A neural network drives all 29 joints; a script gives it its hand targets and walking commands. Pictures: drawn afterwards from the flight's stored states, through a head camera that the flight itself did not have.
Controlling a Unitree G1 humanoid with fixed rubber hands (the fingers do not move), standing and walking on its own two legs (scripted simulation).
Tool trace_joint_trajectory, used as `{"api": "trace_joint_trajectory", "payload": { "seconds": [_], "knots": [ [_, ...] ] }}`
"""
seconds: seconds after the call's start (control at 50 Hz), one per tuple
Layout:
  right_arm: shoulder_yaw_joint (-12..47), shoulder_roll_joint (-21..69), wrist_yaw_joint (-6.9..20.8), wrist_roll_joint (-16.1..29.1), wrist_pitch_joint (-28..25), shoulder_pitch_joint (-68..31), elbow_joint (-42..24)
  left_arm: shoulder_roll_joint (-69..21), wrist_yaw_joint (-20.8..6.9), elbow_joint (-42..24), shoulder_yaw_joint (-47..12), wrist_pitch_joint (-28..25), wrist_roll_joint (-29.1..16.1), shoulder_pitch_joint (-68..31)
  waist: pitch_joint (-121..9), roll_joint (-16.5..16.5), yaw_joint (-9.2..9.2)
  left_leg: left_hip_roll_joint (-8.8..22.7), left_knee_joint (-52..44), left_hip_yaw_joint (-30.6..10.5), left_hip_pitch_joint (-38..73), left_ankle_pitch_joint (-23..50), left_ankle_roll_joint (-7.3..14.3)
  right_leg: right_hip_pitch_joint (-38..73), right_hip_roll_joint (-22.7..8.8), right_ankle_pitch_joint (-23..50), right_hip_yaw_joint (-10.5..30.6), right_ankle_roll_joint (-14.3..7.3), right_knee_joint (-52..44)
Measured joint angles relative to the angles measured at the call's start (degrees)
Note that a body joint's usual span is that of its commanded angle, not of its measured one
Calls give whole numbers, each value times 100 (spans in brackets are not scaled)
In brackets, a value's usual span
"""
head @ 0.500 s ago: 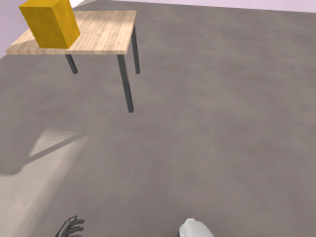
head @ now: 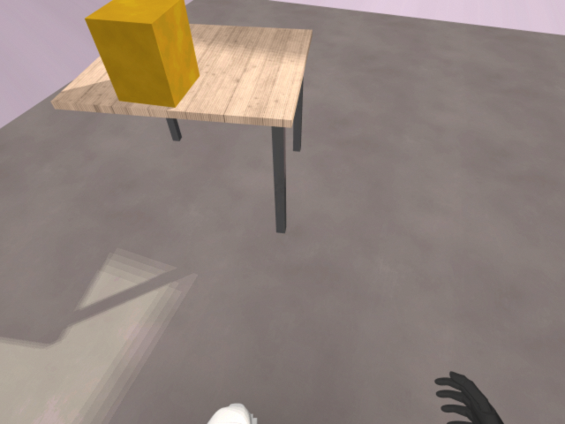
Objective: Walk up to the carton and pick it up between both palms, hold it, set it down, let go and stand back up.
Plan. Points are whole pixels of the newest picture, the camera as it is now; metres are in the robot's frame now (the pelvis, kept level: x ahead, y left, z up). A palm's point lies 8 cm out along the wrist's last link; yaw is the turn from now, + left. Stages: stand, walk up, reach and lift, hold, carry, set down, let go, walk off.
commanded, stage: walk up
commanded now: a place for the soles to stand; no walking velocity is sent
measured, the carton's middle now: (150, 51) +1.12 +0.52 -0.01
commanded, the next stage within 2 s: none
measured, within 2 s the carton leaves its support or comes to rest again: neither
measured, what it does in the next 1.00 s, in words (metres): walks ahead: right foot, then left foot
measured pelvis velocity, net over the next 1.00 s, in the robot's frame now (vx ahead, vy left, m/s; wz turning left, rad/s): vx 0.42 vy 0.25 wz -0.06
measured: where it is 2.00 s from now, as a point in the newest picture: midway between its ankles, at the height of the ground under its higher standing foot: (169, 286)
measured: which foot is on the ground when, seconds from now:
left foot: down 0.00-0.36, up 0.38-0.72, down 0.74-1.00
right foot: down 0.00-0.00, up 0.02-0.34, down 0.36-0.74, up 0.76-1.00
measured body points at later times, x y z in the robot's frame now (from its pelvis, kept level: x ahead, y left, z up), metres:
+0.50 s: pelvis +0.22 +0.10 +0.01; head +0.23 +0.07 +0.46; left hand +0.34 +0.36 -0.07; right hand +0.25 -0.18 -0.13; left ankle +0.21 +0.20 -0.64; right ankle +0.26 -0.03 -0.71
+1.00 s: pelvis +0.42 +0.25 +0.02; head +0.43 +0.24 +0.46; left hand +0.56 +0.50 -0.08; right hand +0.45 -0.03 -0.10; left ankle +0.44 +0.33 -0.71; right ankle +0.49 +0.14 -0.69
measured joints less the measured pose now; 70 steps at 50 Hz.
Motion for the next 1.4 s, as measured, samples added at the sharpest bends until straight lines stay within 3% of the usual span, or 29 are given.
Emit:
{"api": "trace_joint_trajectory", "payload": {
  "seconds": [0.02, 0.06, 0.1, 0.14, 0.22, 0.32, 0.36, 0.4, 0.44, 0.48, 0.58, 0.64, 0.7, 0.74, 0.76, 0.8, 0.84, 0.88, 0.94, 1.02, 1.06, 1.1, 1.14, 1.18, 1.24, 1.3, 1.36, 1.38, 1.4],
  "knots": [
    [10, 8, -57, -25, -58, -23, -8, 19, -4, -5, -5, 70, -25, -25, 46, -82, -73, -86, 279, 58, -57, -81, -68, -291, -26, -284, 164, -40, 828],
    [95, 59, -185, 42, -47, -9, 87, 34, 11, -35, -15, 213, -129, -177, 98, -215, -209, -195, 585, 177, 4, -379, -56, -979, 239, -438, 501, -63, 2495],
    [134, 100, -284, 74, 12, 122, 219, 18, 10, -125, -29, 266, -195, -380, 105, -283, -313, -261, 378, 292, 304, -447, 64, -1559, 415, -134, 390, -66, 3273],
    [140, 123, -340, 65, 45, 317, 353, -14, -15, -237, -34, 261, -189, -580, 86, -330, -409, -343, 45, 400, 642, -485, 136, -1951, 449, 108, 129, -11, 3156],
    [136, 67, -359, 36, 48, 718, 583, -149, -73, -406, -69, 201, -196, -907, 38, -268, -626, -481, -507, 553, 1201, -544, 265, -2278, 481, 386, -319, 84, 1898],
    [111, -67, -284, 71, 173, 1092, 829, -333, -78, -575, -93, 130, -211, -1166, 62, -86, -814, -619, -507, 651, 1682, -988, 268, -1910, 628, 1243, -564, -77, 290],
    [123, -99, -256, 84, 222, 1281, 852, -323, -35, -738, -98, 68, -192, -1159, 22, -53, -780, -647, -79, 665, 1694, -1407, 244, -1523, 737, 1245, -520, -230, -175],
    [146, -110, -259, 10, 305, 1317, 875, -313, 78, -813, -126, 22, -92, -1199, 76, 62, -611, -585, 1224, 517, 1263, -1786, 124, -1534, 791, 1433, -485, -270, 108],
    [155, -140, -246, -51, 472, 1194, 819, -338, 204, -717, -156, 68, -72, -1158, 136, 208, -526, -578, 2612, 227, 633, -1771, -10, -1398, 784, 1167, -498, -242, 265],
    [128, -159, -221, -83, 542, 1010, 680, -347, 259, -545, -174, 70, -55, -1044, 172, 305, -461, -480, 3218, 55, 69, -1467, -147, -1118, 716, 1051, -491, -176, 54],
    [71, -102, -50, -29, 437, 498, 332, -208, 202, -181, -161, -58, -39, -694, 213, 289, -251, 38, 2335, -216, -700, -783, -310, -503, 475, 1089, -433, -57, -603],
    [58, -26, 30, 7, 358, 210, 211, -93, 156, -83, -100, -75, -56, -530, 238, 183, -132, 224, 1294, -224, -689, -312, -189, -267, 285, 926, -381, 50, -694],
    [27, 29, 61, 25, 258, 47, 121, -2, 130, -34, -33, -9, -33, -379, 210, 58, -50, 178, 453, -66, -280, -122, -35, -111, 36, 573, -305, 129, -496],
    [17, -17, 20, 25, 134, 42, -8, 36, 124, -65, -15, 79, -10, -215, 151, -3, -75, 30, 32, 76, 154, -140, 56, -274, -161, 139, -186, -21, 181],
    [25, 1, -31, 11, 80, 5, -7, 63, 118, -53, -5, 155, -41, -220, 179, -86, -146, -61, 303, 130, 87, -169, 23, -530, -169, -223, 31, -53, 904],
    [101, 74, -143, 89, 98, -6, 82, 82, 132, -35, 13, 314, -126, -347, 219, -224, -271, -184, 580, 236, 139, -431, 3, -1121, 95, -514, 369, -61, 2399],
    [142, 119, -247, 109, 152, 89, 189, 55, 126, -107, 2, 359, -186, -508, 224, -271, -372, -248, 387, 323, 386, -505, 144, -1610, 316, -292, 248, -44, 3143],
    [142, 130, -321, 88, 182, 243, 290, -3, 97, -222, -24, 316, -200, -642, 201, -279, -466, -309, 87, 402, 662, -484, 212, -1888, 413, -140, -1, 2, 2979],
    [126, 90, -350, 53, 215, 479, 421, -138, 72, -385, -70, 226, -218, -824, 173, -207, -607, -392, -241, 478, 986, -529, 269, -1972, 514, -31, -375, 42, 1939],
    [139, -24, -298, 72, 342, 728, 577, -306, 93, -590, -114, 109, -188, -935, 126, -73, -717, -476, -57, 553, 1181, -885, 280, -1559, 711, 868, -667, -87, 304],
    [131, -59, -266, 39, 416, 868, 613, -301, 149, -735, -129, 42, -78, -914, 58, -73, -636, -514, 638, 596, 1009, -1456, 240, -1354, 727, 1148, -534, -235, -47],
    [121, -107, -253, -40, 580, 834, 674, -369, 270, -669, -164, 75, 3, -968, 116, 113, -526, -488, 1866, 313, 560, -1862, 82, -1341, 714, 1153, -558, -185, 232],
    [103, -149, -241, -74, 698, 718, 642, -414, 349, -534, -188, 98, 26, -929, 177, 259, -452, -438, 2751, 110, 68, -1718, -95, -1154, 640, 1029, -552, -161, 148],
    [73, -157, -210, -81, 698, 579, 544, -405, 354, -401, -192, 82, 28, -819, 226, 344, -390, -295, 2982, -30, -314, -1376, -240, -912, 528, 1047, -527, -96, -128],
    [45, -80, -113, -45, 627, 347, 369, -286, 307, -237, -138, 26, 22, -648, 298, 308, -285, -9, 2501, -173, -600, -1008, -318, -637, 324, 1092, -453, -41, -440],
    [36, 14, -33, -13, 545, 121, 219, -126, 259, -131, -80, 4, 9, -506, 333, 202, -185, 194, 1575, -223, -539, -727, -239, -492, 91, 968, -361, 11, -484],
    [15, 58, -4, 30, 436, -26, 116, 11, 243, -108, -9, 89, 17, -370, 306, 61, -123, 179, 601, -47, -48, -505, -78, -456, -199, 630, -212, 84, -183],
    [5, 34, -15, 36, 363, -31, 52, 39, 242, -134, 2, 133, 20, -300, 278, 37, -130, 111, 266, 18, 192, -400, -47, -544, -297, 431, -137, 22, 114],
    [0, 51, -49, 21, 289, -67, 41, 79, 237, -131, 18, 195, 9, -297, 298, -43, -179, 10, 384, 78, 178, -298, -126, -726, -354, 121, 10, -19, 679]
  ]
}}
